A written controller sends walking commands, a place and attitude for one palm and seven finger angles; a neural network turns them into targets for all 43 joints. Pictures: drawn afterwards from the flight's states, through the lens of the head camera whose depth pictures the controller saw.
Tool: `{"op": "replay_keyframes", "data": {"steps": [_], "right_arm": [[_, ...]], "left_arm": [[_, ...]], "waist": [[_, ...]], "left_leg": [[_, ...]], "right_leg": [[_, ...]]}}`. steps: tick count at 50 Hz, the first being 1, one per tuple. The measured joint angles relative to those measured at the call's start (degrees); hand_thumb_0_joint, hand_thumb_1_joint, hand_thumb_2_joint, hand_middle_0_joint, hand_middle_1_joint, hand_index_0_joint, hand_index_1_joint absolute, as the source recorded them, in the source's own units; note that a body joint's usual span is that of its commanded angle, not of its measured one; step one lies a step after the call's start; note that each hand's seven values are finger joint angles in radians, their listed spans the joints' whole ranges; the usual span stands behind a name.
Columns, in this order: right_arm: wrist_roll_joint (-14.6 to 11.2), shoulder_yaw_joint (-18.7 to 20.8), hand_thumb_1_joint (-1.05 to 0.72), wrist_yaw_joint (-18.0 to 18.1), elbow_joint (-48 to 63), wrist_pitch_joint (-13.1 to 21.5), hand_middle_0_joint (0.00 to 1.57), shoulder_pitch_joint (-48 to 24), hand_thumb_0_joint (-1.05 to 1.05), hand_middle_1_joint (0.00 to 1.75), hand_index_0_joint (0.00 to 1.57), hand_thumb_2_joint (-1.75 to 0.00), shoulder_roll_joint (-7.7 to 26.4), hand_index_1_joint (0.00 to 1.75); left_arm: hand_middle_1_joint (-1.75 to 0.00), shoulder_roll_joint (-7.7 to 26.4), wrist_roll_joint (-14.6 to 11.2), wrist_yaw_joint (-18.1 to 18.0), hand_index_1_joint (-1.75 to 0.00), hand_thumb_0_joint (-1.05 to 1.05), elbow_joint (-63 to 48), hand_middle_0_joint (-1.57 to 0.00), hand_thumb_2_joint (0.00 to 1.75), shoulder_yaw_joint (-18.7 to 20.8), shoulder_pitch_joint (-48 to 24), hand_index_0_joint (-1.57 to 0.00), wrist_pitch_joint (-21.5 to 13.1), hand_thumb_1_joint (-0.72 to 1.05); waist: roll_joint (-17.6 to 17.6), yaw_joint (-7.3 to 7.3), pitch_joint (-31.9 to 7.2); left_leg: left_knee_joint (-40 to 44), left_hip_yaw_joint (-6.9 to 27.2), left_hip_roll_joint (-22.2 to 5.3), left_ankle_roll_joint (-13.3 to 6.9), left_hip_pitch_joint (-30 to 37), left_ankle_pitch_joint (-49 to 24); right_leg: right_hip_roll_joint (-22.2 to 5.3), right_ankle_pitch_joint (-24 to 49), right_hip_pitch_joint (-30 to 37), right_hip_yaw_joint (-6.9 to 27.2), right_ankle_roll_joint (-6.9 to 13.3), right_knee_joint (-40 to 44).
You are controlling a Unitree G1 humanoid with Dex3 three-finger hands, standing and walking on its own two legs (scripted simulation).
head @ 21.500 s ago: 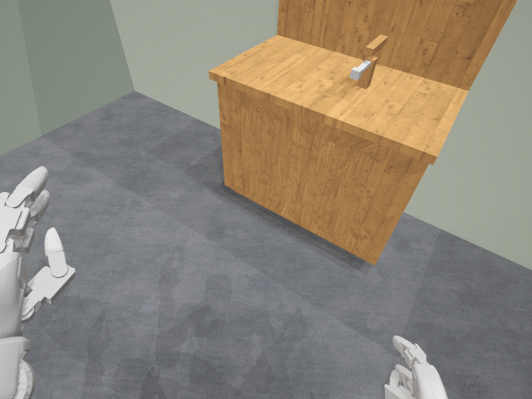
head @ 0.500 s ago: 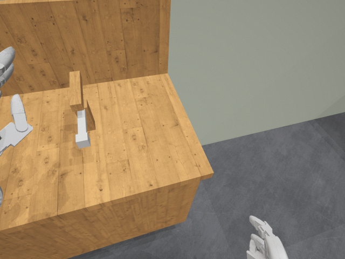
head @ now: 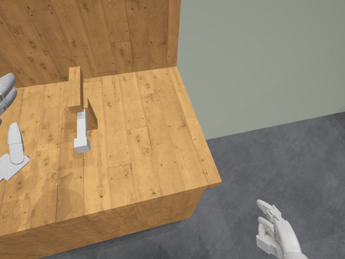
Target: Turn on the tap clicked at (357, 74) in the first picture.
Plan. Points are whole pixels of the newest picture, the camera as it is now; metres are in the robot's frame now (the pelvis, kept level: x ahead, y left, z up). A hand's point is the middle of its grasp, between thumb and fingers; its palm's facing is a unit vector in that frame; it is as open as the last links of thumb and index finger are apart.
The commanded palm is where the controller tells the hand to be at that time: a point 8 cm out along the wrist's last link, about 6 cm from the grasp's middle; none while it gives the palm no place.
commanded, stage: come to a stop and stand still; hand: left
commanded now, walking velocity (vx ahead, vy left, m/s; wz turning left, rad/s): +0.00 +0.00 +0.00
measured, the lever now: (82, 144) +0.34 +0.25 +0.03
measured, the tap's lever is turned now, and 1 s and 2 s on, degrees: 0 0 0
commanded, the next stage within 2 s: look again from close up in 0.04 s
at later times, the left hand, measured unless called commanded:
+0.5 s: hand out of the picture +0.15 +0.27 +0.17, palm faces +0.33 -0.86 -0.39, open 7.4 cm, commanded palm +0.10 +0.30 +0.18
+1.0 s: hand (20, 200) +0.17 +0.23 +0.17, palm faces +0.31 -0.89 -0.34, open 7.4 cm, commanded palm +0.12 +0.26 +0.18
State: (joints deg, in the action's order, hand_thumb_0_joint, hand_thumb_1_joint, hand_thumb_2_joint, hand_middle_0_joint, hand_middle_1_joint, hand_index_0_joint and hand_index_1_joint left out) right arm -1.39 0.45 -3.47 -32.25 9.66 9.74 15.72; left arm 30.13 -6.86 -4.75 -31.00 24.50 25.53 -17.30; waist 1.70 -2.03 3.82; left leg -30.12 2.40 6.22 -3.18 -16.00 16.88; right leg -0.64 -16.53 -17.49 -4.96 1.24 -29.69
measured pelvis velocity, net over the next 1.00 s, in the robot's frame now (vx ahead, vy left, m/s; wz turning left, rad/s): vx -0.05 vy -0.01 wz -0.02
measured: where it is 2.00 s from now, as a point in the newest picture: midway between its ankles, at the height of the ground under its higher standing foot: outside the picture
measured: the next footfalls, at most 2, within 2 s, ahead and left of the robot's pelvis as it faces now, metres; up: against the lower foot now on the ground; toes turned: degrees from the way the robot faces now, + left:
none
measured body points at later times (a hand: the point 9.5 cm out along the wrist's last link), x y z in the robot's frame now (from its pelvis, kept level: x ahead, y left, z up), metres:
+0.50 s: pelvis -0.06 +0.01 +0.00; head -0.03 +0.04 +0.45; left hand +0.13 +0.32 +0.19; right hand +0.11 -0.21 -0.07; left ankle -0.04 +0.07 -0.74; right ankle -0.02 -0.10 -0.74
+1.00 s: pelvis -0.05 -0.01 +0.00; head -0.03 +0.01 +0.45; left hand +0.15 +0.28 +0.19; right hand +0.12 -0.24 -0.07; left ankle -0.04 +0.07 -0.74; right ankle -0.02 -0.10 -0.74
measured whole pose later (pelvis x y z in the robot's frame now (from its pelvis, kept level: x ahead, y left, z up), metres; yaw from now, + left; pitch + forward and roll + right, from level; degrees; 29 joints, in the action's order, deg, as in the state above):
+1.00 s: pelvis -0.05 -0.01 +0.00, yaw -1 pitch +1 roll +0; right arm -2.0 -0.6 -0.5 -34.0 8.9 13.5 10.1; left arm 25.1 -7.9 -3.0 -24.6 20.8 23.0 -14.4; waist 2.8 -1.5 0.7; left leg -27.8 1.7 4.3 -2.8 -14.8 13.5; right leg 1.7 -11.0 -16.5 -3.9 2.8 -26.7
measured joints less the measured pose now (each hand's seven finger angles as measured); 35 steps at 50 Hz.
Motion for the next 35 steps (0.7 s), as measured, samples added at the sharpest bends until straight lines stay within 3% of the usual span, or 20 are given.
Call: {"op": "replay_keyframes", "data": {"steps": [6, 9, 14, 18, 24, 35], "right_arm": [[-1.33, 0.2, -0.9, 0.96, -0.3, -2.05, 0.2, -1.33, 0.01, 0.3, 0.2, -0.9, -1.27, 0.3], [-1.65, 0.14, -0.9, 1.57, -0.63, -2.47, 0.2, -0.85, 0.01, 0.3, 0.2, -0.9, -1.57, 0.3], [-1.6, -1.11, -0.9, 1.69, -0.66, -2.47, 0.2, 1.02, 0.01, 0.3, 0.2, -0.9, -1.83, 0.3], [-1.34, -1.95, -0.9, 1.61, -0.88, -2.12, 0.2, 1.99, 0.01, 0.3, 0.2, -0.9, -2.3, 0.3], [-1.23, -2.11, -0.9, 1.5, -1.32, -1.44, 0.2, 2.83, 0.01, 0.3, 0.2, -0.9, -3.13, 0.3], [-1.0, -1.62, -0.9, 2.17, -2.21, -0.38, 0.2, 4.6, 0.01, 0.3, 0.2, -0.9, -4.41, 0.3]], "left_arm": [[-0.31, -1.34, -1.16, 1.09, -0.3, 0.02, 5.32, -0.21, 0.9, 0.43, 1.31, -0.21, 0.19, 0.89], [-0.31, -3.53, -1.49, 1.03, -0.3, 0.02, 8.49, -0.21, 0.9, -1.33, 0.38, -0.21, 1.53, 0.89], [-0.31, -6.42, -1.07, 0.85, -0.3, 0.02, 8.23, -0.21, 0.9, -5.58, -0.3, -0.21, 3.27, 0.9], [-0.31, -5.34, -0.43, 0.86, -0.3, 0.02, 5.44, -0.21, 0.9, -6.64, -0.46, -0.21, 3.06, 0.89], [-0.31, -2.56, -0.71, 0.74, -0.3, 0.02, 5.67, -0.21, 0.9, -3.48, -1.02, -0.21, 1.08, 0.89], [-0.31, -6.33, 0.1, 1.43, -0.3, 0.02, 9.66, -0.21, 0.9, -5.11, -2.48, -0.21, 1.44, 0.9]], "waist": [[-1.48, 0.01, -1.49], [-1.81, -0.19, -1.38], [-0.5, -0.77, -0.17], [0.06, -0.64, 0.25], [-0.03, 0.1, -0.5], [1.05, -0.62, -1.87]], "left_leg": [[2.01, -0.8, -0.52, 0.54, 1.54, -1.13], [2.99, -0.51, -0.65, -1.49, 2.05, -1.15], [3.04, -0.09, -0.2, -1.38, 1.95, -2.81], [1.98, 0.44, -0.18, -1.45, 1.02, -3.33], [1.91, 0.37, -0.12, -1.43, 0.19, -4.44], [5.31, -1.07, 0.41, -1.58, 1.43, -6.73]], "right_leg": [[0.5, 2.11, 1.36, 0.71, -0.14, 2.37], [0.7, 2.94, 1.67, 0.43, -0.22, 2.9], [0.15, 4.21, 1.93, -0.13, -0.44, 3.19], [0.11, 5.24, 1.81, -0.81, -0.52, 3.47], [0.03, 6.95, 1.45, -0.86, -0.72, 4.39], [-0.26, 5.14, 0.47, 1.42, -1.65, 3.38]]}}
